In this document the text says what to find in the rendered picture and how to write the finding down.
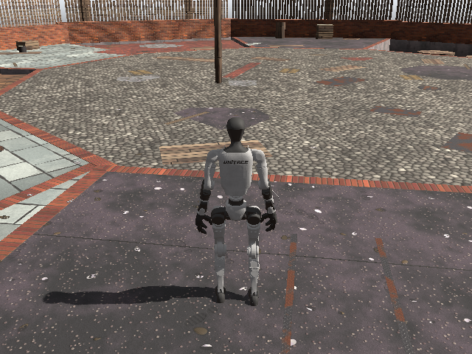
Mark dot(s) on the robot left hand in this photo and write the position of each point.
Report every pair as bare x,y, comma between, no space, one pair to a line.
199,223

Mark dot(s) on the robot left upper arm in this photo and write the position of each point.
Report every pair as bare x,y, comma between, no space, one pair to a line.
209,170

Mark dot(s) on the robot right upper arm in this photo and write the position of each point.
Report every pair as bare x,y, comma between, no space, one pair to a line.
262,169

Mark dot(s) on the robot right hand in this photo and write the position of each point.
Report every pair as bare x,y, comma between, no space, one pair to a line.
271,222

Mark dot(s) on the robot left shin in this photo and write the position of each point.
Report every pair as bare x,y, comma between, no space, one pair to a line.
219,269

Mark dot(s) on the robot left foot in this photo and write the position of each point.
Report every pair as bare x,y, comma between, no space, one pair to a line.
220,296

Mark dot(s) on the left robot forearm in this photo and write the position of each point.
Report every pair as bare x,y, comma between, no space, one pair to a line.
204,200

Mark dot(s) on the right robot forearm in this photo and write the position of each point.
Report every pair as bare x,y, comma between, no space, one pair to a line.
268,199

